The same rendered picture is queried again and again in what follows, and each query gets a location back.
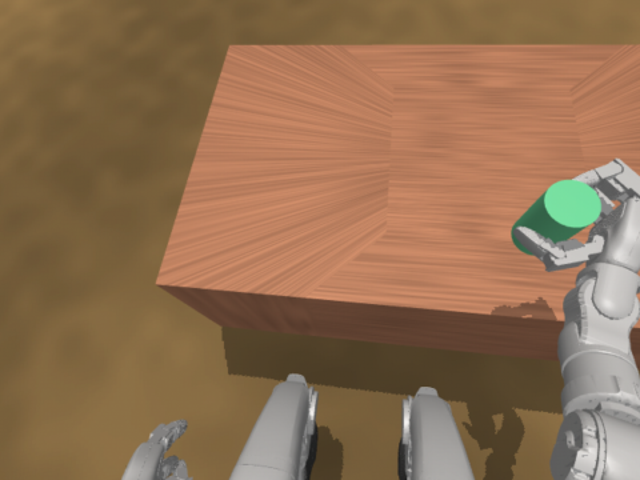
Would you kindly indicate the left robot hand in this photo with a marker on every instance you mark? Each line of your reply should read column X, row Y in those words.
column 147, row 462

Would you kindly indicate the right robot hand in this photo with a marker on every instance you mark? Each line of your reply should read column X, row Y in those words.
column 615, row 238

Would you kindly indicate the can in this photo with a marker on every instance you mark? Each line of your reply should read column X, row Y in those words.
column 564, row 209

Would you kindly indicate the right robot arm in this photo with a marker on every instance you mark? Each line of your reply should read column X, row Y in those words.
column 599, row 438

